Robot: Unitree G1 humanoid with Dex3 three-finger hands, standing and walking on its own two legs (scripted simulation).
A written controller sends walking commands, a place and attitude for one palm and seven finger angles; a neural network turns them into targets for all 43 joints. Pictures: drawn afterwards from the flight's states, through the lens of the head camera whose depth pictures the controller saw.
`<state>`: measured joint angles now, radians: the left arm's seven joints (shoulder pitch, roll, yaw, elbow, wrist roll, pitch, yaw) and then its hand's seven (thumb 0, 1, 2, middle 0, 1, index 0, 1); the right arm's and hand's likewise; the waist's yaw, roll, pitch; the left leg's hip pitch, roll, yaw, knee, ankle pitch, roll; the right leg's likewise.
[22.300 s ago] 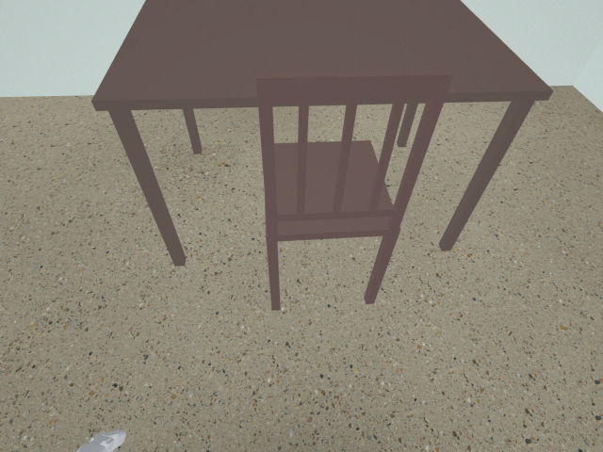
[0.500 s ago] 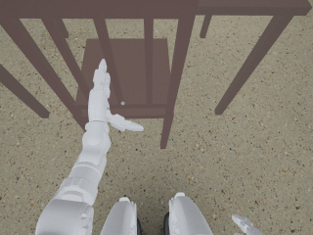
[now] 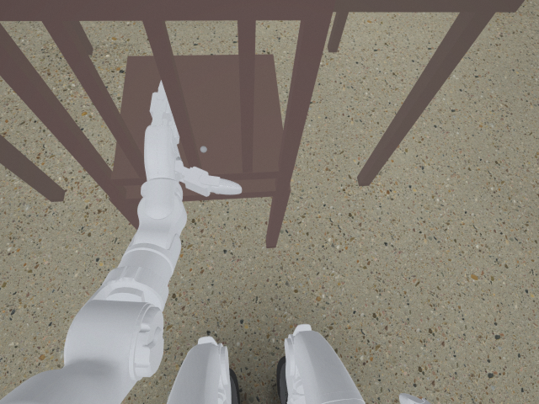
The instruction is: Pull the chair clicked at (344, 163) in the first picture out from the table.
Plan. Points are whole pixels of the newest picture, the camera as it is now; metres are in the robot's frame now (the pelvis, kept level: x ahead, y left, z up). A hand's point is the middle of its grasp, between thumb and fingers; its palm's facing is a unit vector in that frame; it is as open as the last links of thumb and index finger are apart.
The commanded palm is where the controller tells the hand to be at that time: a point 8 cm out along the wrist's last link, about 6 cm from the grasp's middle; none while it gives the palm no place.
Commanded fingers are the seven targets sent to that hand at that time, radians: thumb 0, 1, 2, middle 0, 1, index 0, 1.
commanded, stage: push the fingers through the gap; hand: left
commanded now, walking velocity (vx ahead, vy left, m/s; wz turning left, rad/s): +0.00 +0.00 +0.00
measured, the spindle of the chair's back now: (181, 116) +0.53 +0.09 +0.04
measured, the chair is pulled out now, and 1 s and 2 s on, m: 0.00 0.00 0.03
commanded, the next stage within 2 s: hook a spindle and tug to test in 0.44 s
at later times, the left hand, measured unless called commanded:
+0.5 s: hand (198, 143) +0.49 +0.07 +0.02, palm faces +0.00 -1.00 -0.02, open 16.9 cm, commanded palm +0.46 +0.11 +0.03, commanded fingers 0.00 -0.50 0.30 -0.06 -0.08 -0.06 -0.08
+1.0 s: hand (200, 146) +0.49 +0.07 +0.02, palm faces +0.02 -1.00 -0.04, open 14.2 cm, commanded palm +0.46 +0.10 +0.03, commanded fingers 0.00 0.00 0.52 -0.48 -1.40 -0.48 -1.40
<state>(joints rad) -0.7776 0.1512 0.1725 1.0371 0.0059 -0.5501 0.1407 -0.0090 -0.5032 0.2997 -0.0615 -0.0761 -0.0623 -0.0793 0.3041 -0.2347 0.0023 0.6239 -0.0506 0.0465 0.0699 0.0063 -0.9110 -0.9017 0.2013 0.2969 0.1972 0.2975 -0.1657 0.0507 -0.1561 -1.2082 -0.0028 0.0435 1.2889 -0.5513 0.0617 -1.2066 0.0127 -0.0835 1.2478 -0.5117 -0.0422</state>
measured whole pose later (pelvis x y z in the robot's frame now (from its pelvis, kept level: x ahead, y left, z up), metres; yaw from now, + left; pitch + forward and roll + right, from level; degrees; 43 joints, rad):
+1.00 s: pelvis +0.01 +0.00 +0.00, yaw +0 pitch +27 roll -2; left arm -0.78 0.16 0.16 1.06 0.02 -0.58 0.18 -0.01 -0.40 0.34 -0.32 -0.87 -0.28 -0.88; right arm 0.30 -0.22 0.00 0.62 -0.06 0.10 0.09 0.00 -0.91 -0.90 0.20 0.30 0.20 0.30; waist -0.16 0.05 -0.16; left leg -1.20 0.00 0.03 1.29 -0.56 0.06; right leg -1.20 0.02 -0.09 1.24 -0.52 -0.05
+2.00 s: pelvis +0.02 +0.00 +0.01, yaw +0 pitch +26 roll -2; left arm -0.59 0.10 0.07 0.84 -0.01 -0.54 0.15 0.01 0.74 0.82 -0.42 -1.40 -0.41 -1.43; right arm 0.28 -0.22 -0.01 0.58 -0.04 0.11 0.10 0.01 -0.91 -0.90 0.20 0.30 0.20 0.30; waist -0.12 0.04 -0.17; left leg -1.14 -0.01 0.04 1.25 -0.57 0.06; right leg -1.13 0.02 -0.08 1.21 -0.53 -0.04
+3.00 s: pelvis -0.04 +0.00 +0.10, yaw -1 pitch +8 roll +0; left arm -0.57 0.12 0.01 1.12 -0.08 -0.25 0.06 0.08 0.71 0.84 -0.34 -1.14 -0.50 -1.45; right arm 0.26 -0.23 0.01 0.76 0.08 -0.02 -0.11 0.01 -0.91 -0.90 0.20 0.30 0.20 0.30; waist -0.08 0.05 0.07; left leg -0.54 -0.02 0.09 0.63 -0.23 0.05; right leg -0.57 0.02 -0.01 0.62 -0.19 -0.03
